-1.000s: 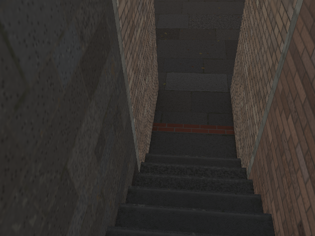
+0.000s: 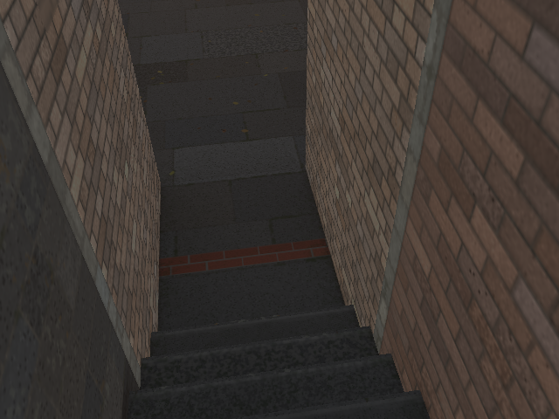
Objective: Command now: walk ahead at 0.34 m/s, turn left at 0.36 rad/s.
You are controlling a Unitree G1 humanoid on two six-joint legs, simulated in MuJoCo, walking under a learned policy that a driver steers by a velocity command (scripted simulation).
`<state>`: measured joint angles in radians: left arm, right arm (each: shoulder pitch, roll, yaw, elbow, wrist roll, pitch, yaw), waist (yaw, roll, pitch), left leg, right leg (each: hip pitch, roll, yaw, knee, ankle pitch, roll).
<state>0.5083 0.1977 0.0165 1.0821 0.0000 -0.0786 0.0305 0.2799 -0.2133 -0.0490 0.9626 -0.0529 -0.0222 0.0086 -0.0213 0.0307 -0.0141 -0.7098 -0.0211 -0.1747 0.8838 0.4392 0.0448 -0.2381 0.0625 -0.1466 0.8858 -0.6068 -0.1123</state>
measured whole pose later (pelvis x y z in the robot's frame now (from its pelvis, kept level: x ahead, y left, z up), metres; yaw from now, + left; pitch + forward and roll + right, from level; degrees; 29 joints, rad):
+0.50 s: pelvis +0.13 +0.03 -0.15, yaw +19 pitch +1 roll -4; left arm 0.02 0.16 -0.04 0.72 0.07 0.06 0.07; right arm 0.34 -0.18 0.03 0.84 0.00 0.02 -0.07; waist -0.03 -0.04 0.05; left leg -0.45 -0.15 -0.13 0.72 -0.25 0.12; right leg -1.03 0.08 0.06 1.72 -0.15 0.12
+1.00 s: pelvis +0.15 -0.04 -0.14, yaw +24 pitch -2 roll +1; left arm 0.30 0.23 -0.02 0.78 0.02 0.01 0.00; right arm 0.33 -0.19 -0.01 0.74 -0.01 0.04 0.00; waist 0.01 -0.01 -0.04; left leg -0.35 -0.14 -0.19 0.56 -0.34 0.04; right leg -0.18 0.06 0.06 0.51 -0.30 -0.05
